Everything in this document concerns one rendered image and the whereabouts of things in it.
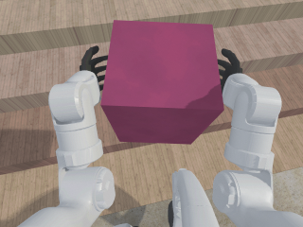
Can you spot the right robot thigh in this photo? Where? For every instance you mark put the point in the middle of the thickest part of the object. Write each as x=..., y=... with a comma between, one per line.
x=196, y=209

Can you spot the robot right shin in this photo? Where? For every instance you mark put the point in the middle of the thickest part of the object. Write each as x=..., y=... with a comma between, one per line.
x=176, y=206

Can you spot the right robot upper arm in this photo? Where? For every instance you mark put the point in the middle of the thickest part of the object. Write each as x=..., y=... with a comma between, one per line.
x=247, y=199

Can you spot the left robot upper arm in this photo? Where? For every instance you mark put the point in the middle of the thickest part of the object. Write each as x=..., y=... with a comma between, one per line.
x=84, y=194

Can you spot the robot right forearm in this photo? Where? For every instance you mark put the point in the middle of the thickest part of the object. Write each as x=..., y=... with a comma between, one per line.
x=255, y=114

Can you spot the robot right hand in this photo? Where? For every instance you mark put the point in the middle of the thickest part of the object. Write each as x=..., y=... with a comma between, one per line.
x=230, y=69

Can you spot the robot left hand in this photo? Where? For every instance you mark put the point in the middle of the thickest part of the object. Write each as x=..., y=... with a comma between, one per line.
x=88, y=64

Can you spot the robot left forearm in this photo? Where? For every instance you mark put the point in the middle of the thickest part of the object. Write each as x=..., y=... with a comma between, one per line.
x=73, y=114

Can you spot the carton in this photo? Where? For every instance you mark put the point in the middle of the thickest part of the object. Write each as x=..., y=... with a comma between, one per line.
x=162, y=82

